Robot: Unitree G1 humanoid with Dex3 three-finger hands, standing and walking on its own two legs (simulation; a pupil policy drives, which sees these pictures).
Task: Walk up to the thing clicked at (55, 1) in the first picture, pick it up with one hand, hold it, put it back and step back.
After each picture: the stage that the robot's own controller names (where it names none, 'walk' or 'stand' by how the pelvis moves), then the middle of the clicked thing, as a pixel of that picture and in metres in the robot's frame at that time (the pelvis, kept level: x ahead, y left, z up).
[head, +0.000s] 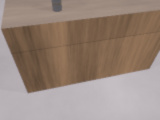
stand; (56, 1) +1.04 +0.17 +0.00
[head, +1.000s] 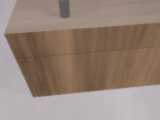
walk; (64, 7) +0.95 +0.15 +0.01
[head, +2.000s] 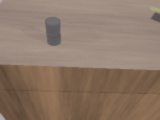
walk; (53, 31) +0.62 +0.15 +0.03
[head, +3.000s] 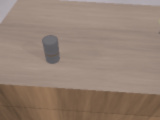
stand; (51, 50) +0.55 +0.16 +0.01
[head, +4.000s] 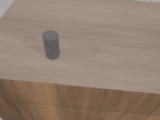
stand; (51, 45) +0.56 +0.14 +0.00
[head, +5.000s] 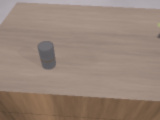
stand; (47, 55) +0.53 +0.17 +0.00
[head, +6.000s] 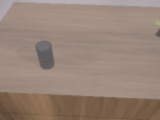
stand; (45, 55) +0.52 +0.17 +0.00
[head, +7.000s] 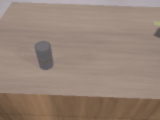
rise first; (44, 56) +0.52 +0.18 +0.00
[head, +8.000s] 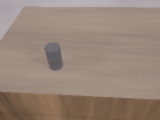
rise first; (54, 57) +0.52 +0.17 +0.00
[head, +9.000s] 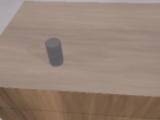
go down; (54, 52) +0.53 +0.17 +0.00
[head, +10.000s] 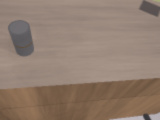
go down; (22, 39) +0.52 +0.16 +0.03
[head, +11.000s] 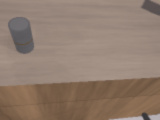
approach; (22, 36) +0.52 +0.16 +0.04
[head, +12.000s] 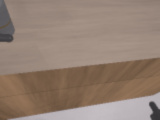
close; out of the picture +0.54 +0.18 +0.08
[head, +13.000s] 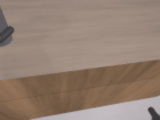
lift; out of the picture +0.52 +0.19 +0.08
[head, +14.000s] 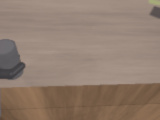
lift; (8, 60) +0.40 +0.22 +0.09
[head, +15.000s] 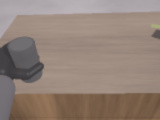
hold; (26, 60) +0.33 +0.16 +0.20
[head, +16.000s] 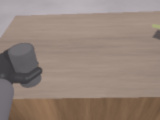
hold; (26, 65) +0.34 +0.17 +0.18
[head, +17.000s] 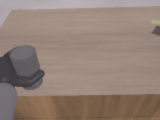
hold; (27, 68) +0.33 +0.16 +0.16
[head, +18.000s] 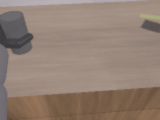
crouch; (17, 33) +0.45 +0.18 +0.20
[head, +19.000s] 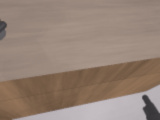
lower; out of the picture +0.54 +0.19 +0.06
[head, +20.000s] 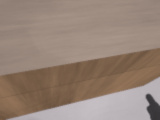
lower; out of the picture +0.56 +0.20 +0.09
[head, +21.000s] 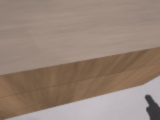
lower; out of the picture +0.57 +0.20 +0.09
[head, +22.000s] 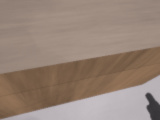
lower; out of the picture +0.57 +0.20 +0.09
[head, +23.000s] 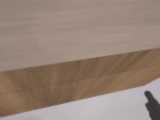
loosen; out of the picture +0.57 +0.20 +0.09
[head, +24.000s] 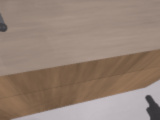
withdraw; out of the picture +0.56 +0.18 +0.08
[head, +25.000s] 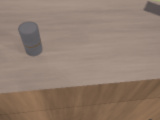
sink last; (31, 39) +0.53 +0.16 +0.05
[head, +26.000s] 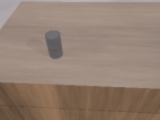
stand; (54, 45) +0.57 +0.16 +0.03
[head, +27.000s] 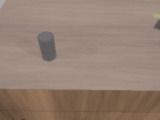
stand; (47, 47) +0.55 +0.16 +0.02
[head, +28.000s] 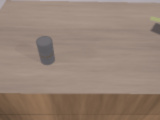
stand; (46, 51) +0.54 +0.17 +0.00
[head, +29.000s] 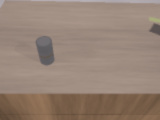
stand; (45, 51) +0.54 +0.17 +0.00
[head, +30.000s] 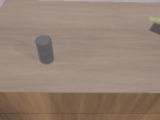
stand; (45, 50) +0.54 +0.17 +0.00
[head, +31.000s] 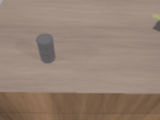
stand; (46, 49) +0.53 +0.17 +0.00
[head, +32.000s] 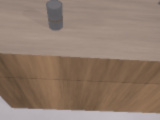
walk; (55, 15) +0.66 +0.12 +0.02
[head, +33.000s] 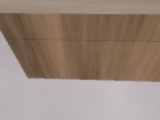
walk; out of the picture +0.98 +0.18 +0.02
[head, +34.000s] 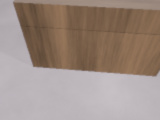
stand; out of the picture +1.27 +0.13 +0.02
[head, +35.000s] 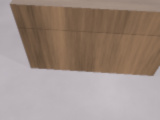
stand; out of the picture +1.24 +0.14 +0.00
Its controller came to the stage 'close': yes
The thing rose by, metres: 0.21
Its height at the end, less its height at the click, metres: +0.00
